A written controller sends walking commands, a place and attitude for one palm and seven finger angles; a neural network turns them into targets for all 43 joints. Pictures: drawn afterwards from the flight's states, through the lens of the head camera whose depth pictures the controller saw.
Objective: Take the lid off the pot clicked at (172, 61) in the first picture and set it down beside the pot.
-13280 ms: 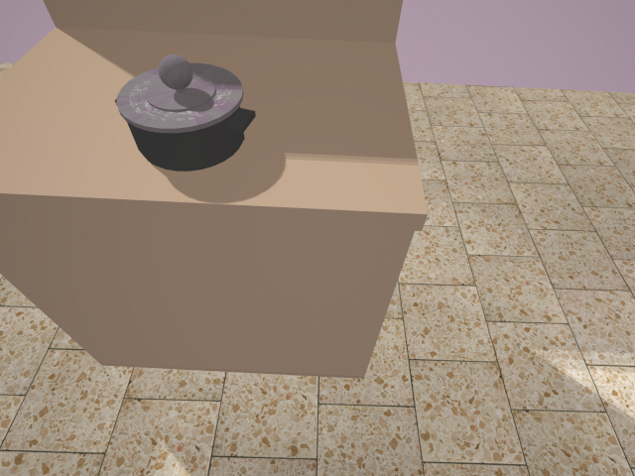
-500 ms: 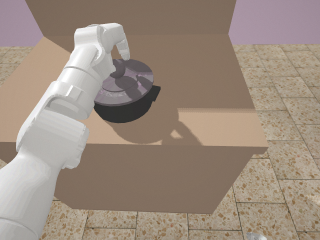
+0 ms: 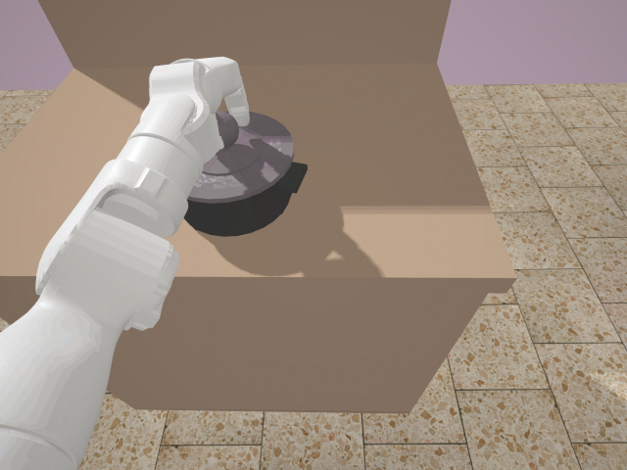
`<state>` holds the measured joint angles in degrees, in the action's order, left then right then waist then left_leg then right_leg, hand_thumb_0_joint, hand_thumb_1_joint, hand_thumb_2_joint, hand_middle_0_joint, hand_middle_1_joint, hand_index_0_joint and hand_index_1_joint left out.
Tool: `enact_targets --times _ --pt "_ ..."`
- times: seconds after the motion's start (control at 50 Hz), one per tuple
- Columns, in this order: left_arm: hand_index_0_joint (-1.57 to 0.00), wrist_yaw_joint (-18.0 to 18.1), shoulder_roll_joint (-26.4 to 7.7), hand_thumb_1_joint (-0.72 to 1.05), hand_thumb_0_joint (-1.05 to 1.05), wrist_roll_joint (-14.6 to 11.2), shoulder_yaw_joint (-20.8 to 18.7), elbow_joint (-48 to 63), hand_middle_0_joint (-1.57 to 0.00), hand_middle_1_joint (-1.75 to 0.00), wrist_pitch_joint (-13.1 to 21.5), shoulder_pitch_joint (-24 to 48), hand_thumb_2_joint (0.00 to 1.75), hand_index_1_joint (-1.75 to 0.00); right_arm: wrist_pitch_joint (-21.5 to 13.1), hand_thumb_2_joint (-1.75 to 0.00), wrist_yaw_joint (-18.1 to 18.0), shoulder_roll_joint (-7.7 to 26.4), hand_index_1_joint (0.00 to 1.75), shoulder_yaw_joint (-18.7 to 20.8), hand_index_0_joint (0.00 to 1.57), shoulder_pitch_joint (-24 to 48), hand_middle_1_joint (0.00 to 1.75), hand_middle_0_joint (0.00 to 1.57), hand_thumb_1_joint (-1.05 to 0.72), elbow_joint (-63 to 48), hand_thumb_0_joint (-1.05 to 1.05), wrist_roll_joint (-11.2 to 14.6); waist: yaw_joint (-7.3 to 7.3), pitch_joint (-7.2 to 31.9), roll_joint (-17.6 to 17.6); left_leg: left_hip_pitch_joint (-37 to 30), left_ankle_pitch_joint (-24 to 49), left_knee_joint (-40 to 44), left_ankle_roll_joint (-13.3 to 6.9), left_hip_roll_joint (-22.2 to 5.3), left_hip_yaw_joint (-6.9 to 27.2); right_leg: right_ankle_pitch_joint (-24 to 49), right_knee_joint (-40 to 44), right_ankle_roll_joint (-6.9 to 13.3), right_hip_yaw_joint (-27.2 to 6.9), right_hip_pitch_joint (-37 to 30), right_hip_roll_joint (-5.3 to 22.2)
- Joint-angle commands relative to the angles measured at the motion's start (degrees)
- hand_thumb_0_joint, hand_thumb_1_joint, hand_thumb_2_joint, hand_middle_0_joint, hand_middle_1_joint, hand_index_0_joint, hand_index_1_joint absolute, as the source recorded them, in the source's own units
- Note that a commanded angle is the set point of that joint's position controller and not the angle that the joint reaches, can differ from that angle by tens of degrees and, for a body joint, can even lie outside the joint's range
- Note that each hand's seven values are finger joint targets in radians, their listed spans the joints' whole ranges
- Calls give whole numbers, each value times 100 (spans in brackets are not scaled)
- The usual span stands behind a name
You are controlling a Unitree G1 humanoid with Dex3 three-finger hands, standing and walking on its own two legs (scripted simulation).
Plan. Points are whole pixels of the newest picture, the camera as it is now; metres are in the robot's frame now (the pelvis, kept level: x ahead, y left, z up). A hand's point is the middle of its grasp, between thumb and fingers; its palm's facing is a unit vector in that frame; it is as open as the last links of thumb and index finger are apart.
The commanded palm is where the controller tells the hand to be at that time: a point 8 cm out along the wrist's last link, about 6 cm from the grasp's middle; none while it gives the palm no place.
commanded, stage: lower the open fingers around the knob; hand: left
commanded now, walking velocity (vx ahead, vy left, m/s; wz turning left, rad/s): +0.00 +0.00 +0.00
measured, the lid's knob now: (220, 130) +0.52 +0.11 +0.16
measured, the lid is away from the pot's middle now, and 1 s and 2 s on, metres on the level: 0.00 0.00 0.00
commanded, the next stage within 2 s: close the fingers and squeeze the knob in 0.32 s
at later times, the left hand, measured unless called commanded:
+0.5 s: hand (212, 131) +0.49 +0.11 +0.19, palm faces -0.39 -0.10 -0.92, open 9.9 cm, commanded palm +0.49 +0.12 +0.24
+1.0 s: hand (212, 133) +0.49 +0.11 +0.18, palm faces -0.39 -0.10 -0.91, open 8.8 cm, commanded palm +0.49 +0.12 +0.24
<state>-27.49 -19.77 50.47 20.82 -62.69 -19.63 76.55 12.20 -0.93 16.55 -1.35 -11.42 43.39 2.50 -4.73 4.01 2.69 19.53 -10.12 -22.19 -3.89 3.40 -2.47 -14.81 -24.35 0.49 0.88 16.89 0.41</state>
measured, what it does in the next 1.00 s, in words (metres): stands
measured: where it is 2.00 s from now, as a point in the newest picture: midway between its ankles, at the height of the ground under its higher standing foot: outside the picture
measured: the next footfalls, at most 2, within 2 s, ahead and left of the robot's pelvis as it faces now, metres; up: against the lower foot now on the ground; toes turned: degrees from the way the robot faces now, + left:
none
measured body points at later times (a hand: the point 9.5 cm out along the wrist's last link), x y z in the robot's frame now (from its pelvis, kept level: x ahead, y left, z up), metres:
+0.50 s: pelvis +0.00 +0.00 +0.00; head +0.04 -0.01 +0.45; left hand +0.51 +0.12 +0.24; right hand +0.07 -0.27 -0.13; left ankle +0.01 +0.08 -0.74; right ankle -0.03 -0.11 -0.74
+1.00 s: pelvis +0.00 +0.00 +0.00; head +0.04 -0.01 +0.45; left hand +0.50 +0.12 +0.24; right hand +0.08 -0.27 -0.14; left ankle +0.01 +0.08 -0.74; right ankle -0.03 -0.11 -0.74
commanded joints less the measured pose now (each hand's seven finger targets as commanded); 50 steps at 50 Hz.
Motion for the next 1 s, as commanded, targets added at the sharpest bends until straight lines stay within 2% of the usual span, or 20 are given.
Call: enact_targets --times 0.0,0.02,0.06,0.16,0.18,0.26,0.3,0.34,0.4,0.42,0.5,0.54,0.6,0.66,0.7,0.78,0.84,0.9,0.96,0.98 --pt "-89 140 -923 -38 0 -48 -369 971 -89 -8 109 3117 173 -8 -220 -90 -67 821 30 237 20 188 30 20 -90 -560 0 -5 -68 2246 -666 -1803 1762 -158 -52 100 249 2161 218 201 6 -141 -320" --pt "-89 150 -1129 -38 0 14 -534 999 -89 -8 119 3163 173 -8 -229 -90 -74 812 30 237 20 155 30 20 -90 -542 0 -23 -55 2381 -770 -1825 1834 -173 -62 93 255 2236 195 178 -29 -249 -314" --pt "-89 120 -903 -38 0 32 -359 1091 -89 -8 150 3131 173 -8 -248 -90 -46 786 30 249 20 148 30 20 -90 -586 0 -16 -52 2403 -622 -1936 2001 -193 -37 71 282 2158 181 179 -4 -133 -321" --pt "-89 147 -1177 -38 0 98 -506 807 -89 -8 133 2972 173 -8 -225 -90 -73 813 30 226 20 132 30 20 -90 -559 0 6 -51 2074 -705 -1656 1614 -146 -58 88 207 2024 218 189 -3 -116 -336" --pt "-89 122 -961 -38 0 73 -301 726 -89 -8 106 2992 173 -8 -230 -90 -77 797 30 214 20 131 30 20 -90 -563 0 21 -89 1913 -693 -1601 1482 -106 -62 103 203 1936 246 189 17 -33 -339" --pt "-89 200 -1429 -38 0 185 -623 732 -89 -8 129 2992 173 -8 -235 -90 -106 825 30 206 20 129 30 20 -90 -580 0 22 -24 2225 -679 -1587 1524 -143 -64 88 197 2014 191 193 -49 -225 -319" --pt "-89 191 -902 -38 0 109 -236 757 -89 -8 139 3048 173 -8 -219 -90 -97 807 30 238 20 87 30 20 -90 -558 0 25 -114 2098 -456 -1706 1624 -168 -34 64 220 1927 211 220 25 33 -331" --pt "-89 210 -970 -38 0 194 -274 619 -89 -8 113 3182 173 -8 -199 -90 -108 830 30 235 20 64 30 20 -90 -498 0 26 -175 1992 -553 -1712 1548 -162 -25 37 244 1762 230 207 29 189 -354" --pt "-89 265 -1453 -38 0 188 -642 916 -89 -8 173 3407 173 -8 -233 -90 -131 865 30 256 20 40 30 20 -90 -533 0 -10 -84 2534 -375 -1835 1816 -232 -27 47 238 2076 155 226 -21 -83 -326" --pt "-51 265 -1533 -10 0 251 -678 865 -51 -70 181 3412 100 -70 -241 -90 -127 831 30 240 20 40 30 20 -90 -541 0 -7 -82 2692 -462 -1866 1893 -255 -27 38 261 2093 117 201 -51 -155 -318" --pt "-51 195 -1040 -7 0 155 -330 844 -51 -77 202 3286 100 -77 -269 -90 -110 826 30 302 20 -32 30 20 -90 -526 0 7 -158 2538 -424 -2034 2352 -354 -4 -1 276 2182 142 197 6 103 -343" --pt "-51 162 -1040 -5 0 166 -348 770 -51 -80 171 3378 100 -80 -263 -90 -105 841 30 288 20 -39 30 20 -90 -503 0 4 -188 2362 -576 -1993 2239 -328 -18 15 290 2094 164 179 11 195 -364" --pt "-52 122 -989 -2 0 48 -350 1118 -52 -85 234 3431 100 -85 -298 -90 -95 846 30 317 20 -14 30 20 -90 -547 0 -34 -150 2591 -350 -2215 2635 -409 -15 24 297 2352 136 194 1 147 -351" --pt "-53 132 -1286 0 0 164 -587 1211 -53 -88 288 3298 100 -88 -305 -90 -65 823 30 315 20 -52 30 20 -90 -557 0 -45 -77 2783 -324 -2314 2984 -477 17 -8 343 2423 70 180 -24 66 -353" --pt "-53 119 -986 3 0 113 -353 933 -53 -91 273 2960 99 -91 -297 -90 -39 830 30 318 20 -65 30 20 -90 -538 0 -20 -87 2456 -267 -2212 2973 -484 55 -12 340 2320 91 206 38 236 -370" --pt "-55 96 -1057 7 0 80 -392 831 -55 -94 174 3098 98 -94 -236 -90 -72 835 30 270 20 3 30 20 -90 -528 0 3 -127 2124 -685 -1838 1989 -290 -39 46 248 2044 189 183 18 137 -358" --pt "-57 151 -1339 10 0 136 -553 1336 -57 -97 258 3550 97 -97 -276 -90 -84 806 30 272 20 89 30 20 -90 -604 0 -24 -71 2759 -405 -2111 2352 -372 -36 45 301 2288 97 190 -50 -93 -321" --pt "-58 147 -1045 13 0 113 -359 913 -58 -99 219 3152 95 -99 -263 -90 -100 806 30 293 20 -28 30 20 -90 -521 0 -4 -107 2409 -444 -1990 2256 -358 -3 22 285 2142 130 210 30 111 -350" --pt "-60 155 -1459 17 0 143 -636 579 -60 -101 152 3034 93 -101 -239 -90 -141 836 30 226 20 43 30 20 -90 -527 0 18 -85 2177 -860 -1537 1614 -239 -68 77 183 2101 152 175 -26 -119 -331" --pt "-61 127 -1260 18 0 112 -428 596 -61 -101 134 3146 92 -101 -236 -90 -154 818 30 210 20 80 30 20 -90 -548 0 27 -122 2092 -825 -1461 1471 -209 -87 106 150 2106 176 169 -38 -119 -319"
